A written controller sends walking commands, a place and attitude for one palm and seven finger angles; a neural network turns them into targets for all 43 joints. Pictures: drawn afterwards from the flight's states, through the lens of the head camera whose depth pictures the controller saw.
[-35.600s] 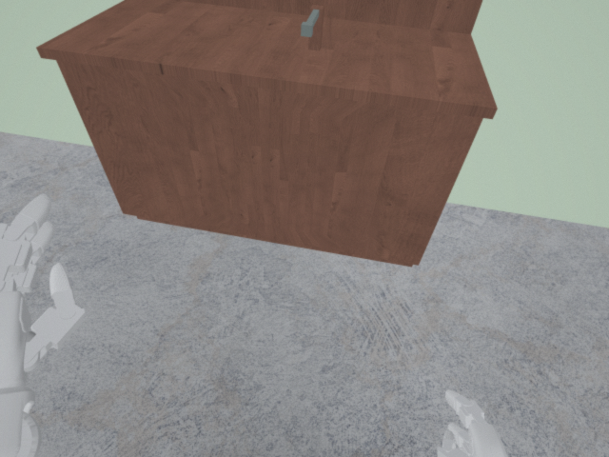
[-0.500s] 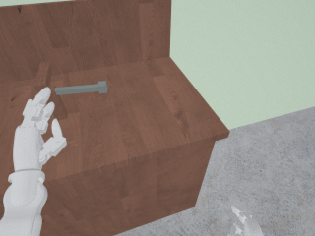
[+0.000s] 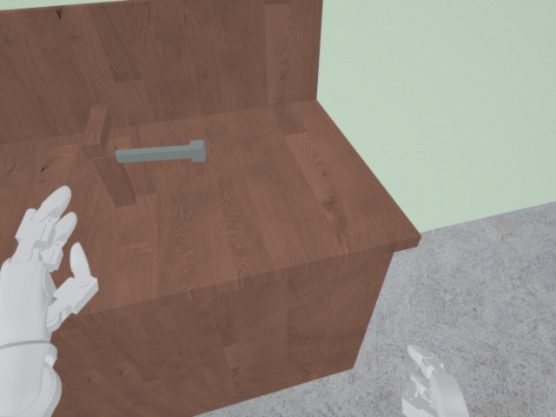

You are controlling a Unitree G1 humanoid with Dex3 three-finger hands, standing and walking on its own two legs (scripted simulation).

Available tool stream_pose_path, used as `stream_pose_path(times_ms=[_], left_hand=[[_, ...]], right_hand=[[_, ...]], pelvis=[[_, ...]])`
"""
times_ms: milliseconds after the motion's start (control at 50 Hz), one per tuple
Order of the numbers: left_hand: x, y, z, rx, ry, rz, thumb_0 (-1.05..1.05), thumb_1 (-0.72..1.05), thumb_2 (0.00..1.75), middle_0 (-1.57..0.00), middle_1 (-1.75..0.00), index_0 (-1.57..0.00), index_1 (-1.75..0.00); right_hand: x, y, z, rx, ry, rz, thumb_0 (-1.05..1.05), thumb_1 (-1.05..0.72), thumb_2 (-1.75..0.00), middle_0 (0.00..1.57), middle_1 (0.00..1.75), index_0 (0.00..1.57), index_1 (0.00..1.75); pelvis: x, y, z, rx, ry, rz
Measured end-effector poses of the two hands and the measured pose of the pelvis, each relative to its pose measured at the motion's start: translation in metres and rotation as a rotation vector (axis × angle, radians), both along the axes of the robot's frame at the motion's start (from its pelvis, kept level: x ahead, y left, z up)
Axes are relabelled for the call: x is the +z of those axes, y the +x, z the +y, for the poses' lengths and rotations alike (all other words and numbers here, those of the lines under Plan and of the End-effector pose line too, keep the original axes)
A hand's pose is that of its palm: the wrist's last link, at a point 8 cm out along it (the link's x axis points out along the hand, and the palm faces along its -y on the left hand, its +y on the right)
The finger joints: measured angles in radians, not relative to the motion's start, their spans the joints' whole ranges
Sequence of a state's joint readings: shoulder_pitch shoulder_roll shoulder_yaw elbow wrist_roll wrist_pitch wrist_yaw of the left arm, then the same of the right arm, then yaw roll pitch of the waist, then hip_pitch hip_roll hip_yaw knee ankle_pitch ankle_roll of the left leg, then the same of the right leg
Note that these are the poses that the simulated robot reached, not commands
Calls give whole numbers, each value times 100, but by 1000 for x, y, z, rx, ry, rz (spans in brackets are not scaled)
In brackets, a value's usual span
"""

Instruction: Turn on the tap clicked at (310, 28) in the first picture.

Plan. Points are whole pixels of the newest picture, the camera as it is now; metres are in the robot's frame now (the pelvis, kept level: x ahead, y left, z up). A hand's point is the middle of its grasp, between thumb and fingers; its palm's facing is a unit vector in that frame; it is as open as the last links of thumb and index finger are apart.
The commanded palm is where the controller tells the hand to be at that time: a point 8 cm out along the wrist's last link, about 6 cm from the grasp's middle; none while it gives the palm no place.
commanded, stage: draw the hand back beside the body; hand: left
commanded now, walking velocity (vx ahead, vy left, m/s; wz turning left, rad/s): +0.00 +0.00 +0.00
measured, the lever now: (197, 150) +0.51 +0.22 +0.13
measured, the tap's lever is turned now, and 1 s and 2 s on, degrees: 80 80 80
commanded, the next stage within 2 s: step back with the hand held close in 0.06 s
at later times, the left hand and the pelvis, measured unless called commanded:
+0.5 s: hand (112, 302) +0.19 +0.22 +0.14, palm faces +0.29 -0.86 -0.43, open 7.4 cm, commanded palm +0.15 +0.28 +0.17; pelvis -0.02 +0.00 -0.01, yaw -2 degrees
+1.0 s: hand (33, 349) +0.13 +0.27 +0.15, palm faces +0.42 -0.82 -0.40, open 7.4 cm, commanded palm +0.06 +0.30 +0.17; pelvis -0.09 +0.02 -0.01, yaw +1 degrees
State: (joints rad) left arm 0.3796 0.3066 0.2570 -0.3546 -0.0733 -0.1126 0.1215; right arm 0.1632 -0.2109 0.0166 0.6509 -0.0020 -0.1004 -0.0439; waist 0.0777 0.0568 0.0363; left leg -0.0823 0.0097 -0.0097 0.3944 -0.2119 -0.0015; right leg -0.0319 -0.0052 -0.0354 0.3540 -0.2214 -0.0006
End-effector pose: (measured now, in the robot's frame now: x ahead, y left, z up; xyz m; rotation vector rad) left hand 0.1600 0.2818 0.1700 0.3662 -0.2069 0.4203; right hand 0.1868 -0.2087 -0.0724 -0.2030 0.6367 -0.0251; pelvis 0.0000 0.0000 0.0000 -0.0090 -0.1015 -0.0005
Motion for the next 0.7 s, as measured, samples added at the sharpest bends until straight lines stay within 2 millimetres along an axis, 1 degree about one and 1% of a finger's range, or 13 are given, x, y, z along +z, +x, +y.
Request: stream_pose_path(times_ms=[100,200,300,340,380,440,500,700], left_hand=[[-3,5,-8,-23,-7,14,1,89,90,-21,-30,-20,-30],[-2,6,-15,-43,5,22,1,89,90,-21,-30,-21,-30],[14,9,-10,-46,92,-21,1,88,90,-21,-30,-21,-30],[13,9,-10,-53,107,-4,1,89,90,-21,-30,-21,-30],[6,9,-12,-67,105,34,1,89,90,-21,-30,-20,-30],[-6,4,-16,-93,93,102,1,89,90,-21,-30,-20,-30],[-13,-3,-17,-111,91,137,1,89,90,-21,-30,-21,-30],[1,-35,-5,-83,135,43,1,88,90,-22,-30,-21,-30]], right_hand=[[0,-2,-2,-8,10,0,1,-90,-90,20,30,21,30],[-2,-6,-10,-23,7,5,1,-90,-90,20,30,21,30],[-6,-11,-19,-39,-7,38,1,-90,-90,20,30,21,30],[-8,-15,-22,-55,-10,54,1,-90,-90,20,30,21,30],[-10,-19,-25,-76,-13,66,1,-90,-90,20,30,21,30],[-12,-28,-28,-107,-20,80,1,-90,-90,20,30,21,30],[-14,-38,-29,-128,-31,94,1,-90,-90,20,30,20,30],[-15,-68,-20,-131,-41,84,1,-90,-90,20,30,20,30]], pelvis=[[0,1,-4,-4,2,2],[0,2,-8,-6,0,1],[-2,-3,-10,-6,-10,42],[-2,-7,-8,-11,-9,61],[-3,-10,-6,-18,-7,77],[-4,-15,-3,-25,-2,92],[-5,-21,0,-26,1,100],[-12,-53,5,-20,-9,106]])
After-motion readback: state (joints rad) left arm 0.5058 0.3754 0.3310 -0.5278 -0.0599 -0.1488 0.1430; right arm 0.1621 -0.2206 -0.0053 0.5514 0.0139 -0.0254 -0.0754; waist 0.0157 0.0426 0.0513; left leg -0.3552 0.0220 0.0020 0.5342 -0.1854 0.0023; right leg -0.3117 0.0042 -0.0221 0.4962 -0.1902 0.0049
